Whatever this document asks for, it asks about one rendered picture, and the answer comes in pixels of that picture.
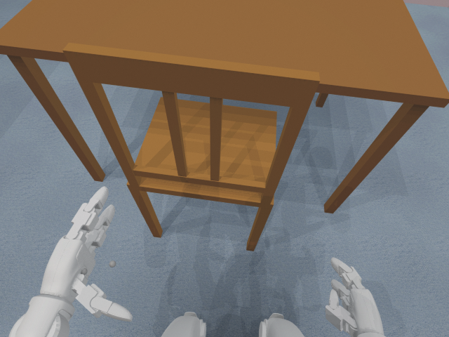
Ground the left robot hand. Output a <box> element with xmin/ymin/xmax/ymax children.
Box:
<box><xmin>40</xmin><ymin>186</ymin><xmax>133</xmax><ymax>322</ymax></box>

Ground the chair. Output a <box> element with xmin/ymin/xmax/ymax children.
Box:
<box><xmin>62</xmin><ymin>43</ymin><xmax>320</xmax><ymax>251</ymax></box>

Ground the right robot hand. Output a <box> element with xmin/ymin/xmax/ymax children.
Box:
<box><xmin>326</xmin><ymin>258</ymin><xmax>384</xmax><ymax>337</ymax></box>

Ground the table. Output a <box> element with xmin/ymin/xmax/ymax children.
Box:
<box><xmin>0</xmin><ymin>0</ymin><xmax>449</xmax><ymax>213</ymax></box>

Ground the left robot forearm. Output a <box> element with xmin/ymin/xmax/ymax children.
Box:
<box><xmin>9</xmin><ymin>294</ymin><xmax>75</xmax><ymax>337</ymax></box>

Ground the right robot thigh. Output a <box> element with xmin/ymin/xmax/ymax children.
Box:
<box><xmin>259</xmin><ymin>317</ymin><xmax>304</xmax><ymax>337</ymax></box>

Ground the robot right shin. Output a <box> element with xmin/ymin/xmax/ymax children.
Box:
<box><xmin>269</xmin><ymin>313</ymin><xmax>284</xmax><ymax>319</ymax></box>

